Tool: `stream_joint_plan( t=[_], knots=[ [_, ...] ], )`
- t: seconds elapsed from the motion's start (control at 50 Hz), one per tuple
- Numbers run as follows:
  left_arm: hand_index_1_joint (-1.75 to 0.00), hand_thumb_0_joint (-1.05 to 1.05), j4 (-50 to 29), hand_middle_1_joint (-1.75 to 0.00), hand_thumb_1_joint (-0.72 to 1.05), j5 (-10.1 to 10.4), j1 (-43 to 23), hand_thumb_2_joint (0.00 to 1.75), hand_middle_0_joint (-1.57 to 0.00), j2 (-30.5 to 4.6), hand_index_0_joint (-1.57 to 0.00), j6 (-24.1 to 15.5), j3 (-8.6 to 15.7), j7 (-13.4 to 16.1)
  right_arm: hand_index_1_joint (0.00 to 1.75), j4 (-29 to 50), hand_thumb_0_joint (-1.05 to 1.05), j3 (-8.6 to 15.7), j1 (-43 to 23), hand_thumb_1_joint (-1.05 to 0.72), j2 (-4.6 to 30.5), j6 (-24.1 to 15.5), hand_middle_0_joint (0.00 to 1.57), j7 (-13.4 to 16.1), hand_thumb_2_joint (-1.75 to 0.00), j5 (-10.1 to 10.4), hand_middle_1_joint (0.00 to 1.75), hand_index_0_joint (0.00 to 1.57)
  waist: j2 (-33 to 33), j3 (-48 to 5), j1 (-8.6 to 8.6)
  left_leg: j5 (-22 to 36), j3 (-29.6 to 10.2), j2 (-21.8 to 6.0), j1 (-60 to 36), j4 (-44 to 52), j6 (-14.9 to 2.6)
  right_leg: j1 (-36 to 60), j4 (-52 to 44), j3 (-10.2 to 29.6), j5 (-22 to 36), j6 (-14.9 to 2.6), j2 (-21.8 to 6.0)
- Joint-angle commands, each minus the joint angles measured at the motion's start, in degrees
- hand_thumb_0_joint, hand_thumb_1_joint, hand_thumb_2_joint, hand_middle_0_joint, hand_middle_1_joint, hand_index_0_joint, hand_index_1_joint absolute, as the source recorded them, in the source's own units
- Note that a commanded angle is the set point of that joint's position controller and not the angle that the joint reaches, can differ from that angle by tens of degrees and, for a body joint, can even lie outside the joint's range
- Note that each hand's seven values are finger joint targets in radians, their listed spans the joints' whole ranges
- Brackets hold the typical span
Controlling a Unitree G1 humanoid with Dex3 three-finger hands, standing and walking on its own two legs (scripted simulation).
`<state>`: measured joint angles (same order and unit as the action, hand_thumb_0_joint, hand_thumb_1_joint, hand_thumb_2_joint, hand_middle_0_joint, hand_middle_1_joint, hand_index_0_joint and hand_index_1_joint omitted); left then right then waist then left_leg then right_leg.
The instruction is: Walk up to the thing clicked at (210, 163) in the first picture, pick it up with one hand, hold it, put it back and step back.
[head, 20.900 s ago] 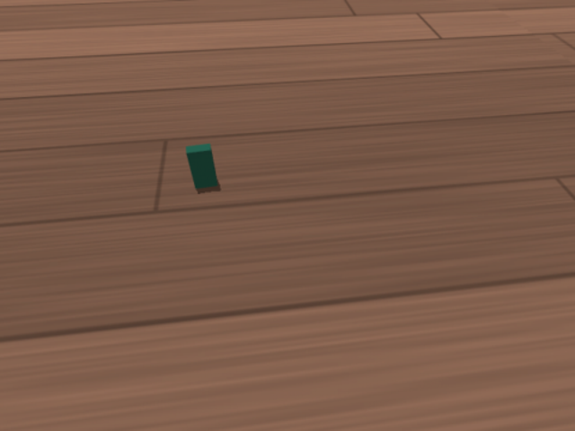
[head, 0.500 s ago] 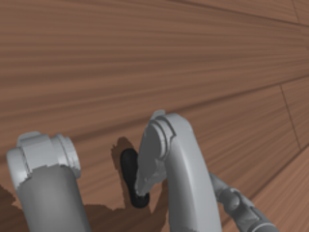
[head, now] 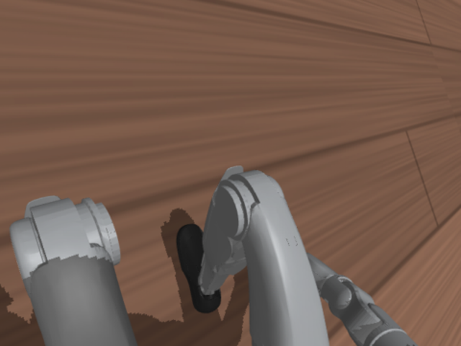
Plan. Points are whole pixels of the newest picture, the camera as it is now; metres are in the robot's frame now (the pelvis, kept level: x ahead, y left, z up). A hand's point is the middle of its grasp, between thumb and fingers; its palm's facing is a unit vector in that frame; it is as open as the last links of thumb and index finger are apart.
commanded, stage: open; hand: left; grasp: from the side
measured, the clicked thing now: out of the picture +0.43 +0.36 -0.18
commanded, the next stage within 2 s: withdraw in 0.08 s
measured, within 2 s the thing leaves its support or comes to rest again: rests again in 1.12 s
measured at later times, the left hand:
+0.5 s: hand out of the picture +0.41 +0.42 -0.11, palm faces +0.64 -0.77 +0.00, open 17.1 cm
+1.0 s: hand out of the picture +0.33 +0.48 +0.00, palm faces +0.55 -0.73 -0.40, open 17.2 cm
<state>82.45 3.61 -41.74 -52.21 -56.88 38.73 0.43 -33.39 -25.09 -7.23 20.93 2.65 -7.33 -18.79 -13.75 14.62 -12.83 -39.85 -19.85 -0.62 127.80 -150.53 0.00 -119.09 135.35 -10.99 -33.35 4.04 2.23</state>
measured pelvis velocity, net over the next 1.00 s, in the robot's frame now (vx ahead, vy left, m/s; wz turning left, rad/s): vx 0.01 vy -0.01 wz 0.11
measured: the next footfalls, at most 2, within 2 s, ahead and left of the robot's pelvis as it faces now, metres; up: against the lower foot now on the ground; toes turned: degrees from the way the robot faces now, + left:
none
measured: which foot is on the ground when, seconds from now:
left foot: down 0.00-1.00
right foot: down 0.00-1.00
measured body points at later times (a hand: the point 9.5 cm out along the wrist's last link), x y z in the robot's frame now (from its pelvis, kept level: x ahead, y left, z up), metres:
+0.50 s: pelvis +0.00 +0.00 +0.00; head +0.21 +0.18 +0.35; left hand +0.38 +0.45 -0.11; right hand +0.17 -0.25 -0.04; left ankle +0.08 +0.12 -0.26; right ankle +0.15 -0.14 -0.26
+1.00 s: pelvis +0.01 -0.01 +0.06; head +0.19 +0.11 +0.45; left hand +0.30 +0.51 +0.03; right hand +0.20 -0.25 -0.04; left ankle +0.08 +0.12 -0.26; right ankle +0.15 -0.14 -0.26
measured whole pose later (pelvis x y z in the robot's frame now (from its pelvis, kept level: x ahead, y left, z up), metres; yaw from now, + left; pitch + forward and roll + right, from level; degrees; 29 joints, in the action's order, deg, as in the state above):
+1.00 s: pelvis +0.01 -0.01 +0.06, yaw +6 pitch +29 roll -10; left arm 57.9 -5.6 -31.0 -47.7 -21.0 38.2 -5.0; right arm -35.4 -6.0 3.0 16.7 6.6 -4.6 -3.2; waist -2.7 -3.1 -5.9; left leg -38.3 -9.0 -1.4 126.9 -135.7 -0.9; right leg -121.6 128.0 -3.7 -35.5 2.1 -1.1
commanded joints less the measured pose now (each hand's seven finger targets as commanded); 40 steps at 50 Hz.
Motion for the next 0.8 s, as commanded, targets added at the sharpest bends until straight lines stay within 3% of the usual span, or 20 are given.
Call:
stream_joint_plan(
  t=[0.0,0.1,0.2,0.32,0.4,0.46,0.48,0.52,0.54,0.56,0.62,0.64,0.68,0.7,0.74,0.78],
  knots=[
    [-0.19,0.00,-8.4,-0.21,-0.43,0.6,-11.4,0.11,-0.29,-10.4,-0.31,-3.8,-0.8,-0.6,0.30,1.0,0.00,6.5,2.8,-0.90,20.2,0.9,0.20,1.0,-0.89,0.2,0.30,0.20,31.8,-31.7,-5.55,5.5,4.7,-3.7,-23.1,20.9,1.95,12.9,-7.3,-7.4,6.4,-4.13,2.2],
    [-0.02,0.00,-8.3,-0.04,-0.54,0.6,-9.6,0.00,-0.11,-12.0,-0.14,-3.6,0.8,-0.2,0.30,1.5,0.00,6.3,2.9,-0.90,20.2,1.3,0.20,0.9,-0.89,0.4,0.30,0.20,31.7,-32.1,-4.71,6.0,4.5,-3.7,-23.0,21.2,1.93,13.5,-7.0,-7.6,6.6,-4.17,2.3],
    [-0.05,0.00,-9.2,-0.07,-0.53,0.4,-10.7,0.05,-0.06,-12.0,-0.09,-4.0,0.6,-0.3,0.30,1.8,0.00,6.4,2.8,-0.88,20.5,1.5,0.20,0.9,-0.89,0.4,0.30,0.20,32.8,-31.4,-5.45,5.7,3.8,-4.1,-24.3,21.8,2.29,12.0,-6.3,-7.7,6.2,-4.27,2.2],
    [-0.06,0.00,-16.8,-0.08,-0.47,0.7,-11.2,0.09,-0.04,-19.5,-0.07,-3.7,5.7,-1.7,0.30,1.8,0.00,7.0,3.9,-0.87,20.5,1.7,0.20,1.3,-0.89,0.6,0.30,0.20,36.7,-36.2,-2.70,7.5,5.6,-3.9,-25.6,21.6,2.18,14.8,-6.5,-6.3,7.2,-4.48,2.2],
    [-0.05,0.00,-23.0,-0.07,-0.45,0.9,-10.4,0.09,-0.04,-21.7,-0.07,-0.5,7.8,-3.6,0.30,2.1,0.00,8.9,4.9,-0.88,20.5,1.8,0.20,1.8,-0.89,1.6,0.30,0.20,41.1,-39.8,-0.40,8.6,6.4,-3.9,-28.6,23.5,2.53,13.4,-6.2,-5.3,7.5,-4.99,1.8],
    [-0.05,0.00,-22.0,-0.08,-0.48,2.0,-4.3,0.08,-0.04,-16.3,-0.07,3.5,6.2,-6.5,0.30,2.2,0.00,10.6,6.9,-0.88,19.7,1.9,0.20,2.1,-0.89,3.1,0.30,0.20,39.1,-40.3,0.12,8.6,7.5,-3.4,-26.1,24.0,2.14,13.1,-7.2,-4.9,7.4,-5.10,1.6],
    [-0.05,0.00,-22.2,-0.08,-0.47,2.7,-3.9,0.08,-0.03,-13.0,-0.07,4.8,4.1,-7.8,0.30,1.3,0.00,11.2,8.1,-0.88,19.2,1.9,0.20,2.1,-0.89,3.6,0.30,0.20,38.6,-39.1,-0.11,8.1,7.6,-3.3,-25.3,24.4,2.02,12.2,-7.4,-4.8,7.1,-5.12,1.5],
    [-0.05,0.00,-24.6,-0.09,-0.52,4.6,-3.2,0.06,-0.04,-12.9,-0.08,7.2,4.9,-9.5,0.30,0.6,0.00,12.2,9.7,-0.88,18.9,1.7,0.20,2.4,-0.89,5.0,0.30,0.20,36.3,-39.2,0.98,7.3,8.0,-3.0,-23.7,24.6,1.54,11.0,-8.3,-4.4,6.4,-5.25,1.4],
    [-0.05,0.00,-23.0,-0.09,-0.50,5.5,-2.6,0.07,-0.03,-9.7,-0.07,8.5,3.4,-10.4,0.30,-0.3,0.00,12.5,10.8,-0.87,18.6,1.7,0.20,2.4,-0.89,5.8,0.30,0.20,35.2,-38.1,0.38,6.3,7.4,-3.0,-23.5,25.1,1.48,9.5,-8.1,-4.6,5.6,-5.18,1.2],
    [-0.05,0.00,-23.1,-0.08,-0.51,6.4,-1.8,0.06,-0.03,-8.1,-0.07,9.6,2.9,-11.1,0.30,0.1,0.00,13.1,10.1,-0.87,18.2,1.4,0.20,2.6,-0.89,6.5,0.30,0.20,33.0,-37.5,1.12,3.9,7.3,-2.9,-22.1,25.3,1.11,8.2,-8.5,-4.5,3.7,-5.22,1.1],
    [-0.05,0.00,-28.2,-0.09,-0.56,7.3,-5.8,0.06,-0.02,-9.4,-0.07,11.2,3.7,-12.1,0.30,0.0,0.00,14.6,11.8,-0.85,17.7,1.1,0.20,2.7,-0.88,7.9,0.30,0.20,32.5,-40.0,1.72,3.3,7.5,-2.5,-22.1,25.8,0.89,8.2,-8.7,-3.5,3.3,-5.34,0.7],
    [-0.05,0.00,-27.5,-0.09,-0.59,7.1,-5.5,0.05,-0.03,-9.4,-0.08,11.8,3.6,-12.3,0.30,-0.4,0.00,15.2,11.8,-0.85,17.2,1.0,0.20,2.9,-0.88,8.3,0.30,0.20,31.2,-40.5,2.38,2.4,8.2,-2.5,-21.6,25.5,0.64,7.9,-9.2,-2.9,2.5,-5.40,0.7],
    [0.00,0.00,-25.4,0.00,-0.49,6.5,-7.5,0.00,-0.02,-4.6,-0.02,12.5,-0.2,-13.3,0.28,0.0,0.00,15.9,11.6,-0.77,16.7,0.6,0.22,3.0,-0.81,8.8,0.28,0.22,29.7,-37.9,0.41,0.1,7.9,-2.5,-21.1,26.2,0.55,5.3,-9.7,-2.7,0.8,-5.51,0.4],
    [-0.01,0.00,-27.8,-0.02,-0.43,-2.9,-8.4,0.03,-0.05,-19.6,-0.05,16.1,2.8,-10.5,0.30,-1.5,0.00,18.8,12.6,-0.85,15.9,0.9,0.20,3.3,-0.89,11.0,0.30,0.20,35.2,-44.8,4.57,4.1,10.3,-2.1,-27.7,29.5,0.61,7.0,-11.6,-1.3,2.4,-5.86,-0.2],
    [-0.02,0.00,-30.8,-0.02,-0.44,-3.0,-10.3,0.04,-0.05,-15.4,-0.05,19.3,1.3,-8.9,0.30,-0.9,0.00,19.6,14.2,-0.87,14.9,1.7,0.20,3.0,-0.90,12.0,0.30,0.20,37.8,-48.4,4.78,4.4,10.5,-2.4,-30.5,31.3,1.00,6.6,-11.9,-0.5,2.1,-5.90,-0.2],
    [-0.03,0.00,-33.1,-0.03,-0.45,-4.7,-7.5,0.04,-0.06,-16.2,-0.07,22.3,1.9,-8.0,0.30,-0.8,0.00,21.0,15.2,-0.90,14.4,2.1,0.20,2.8,-0.90,12.8,0.30,0.20,39.0,-50.9,6.10,6.2,11.7,-2.0,-32.9,32.2,1.05,7.1,-12.4,0.1,3.1,-5.99,-0.6]
  ],
)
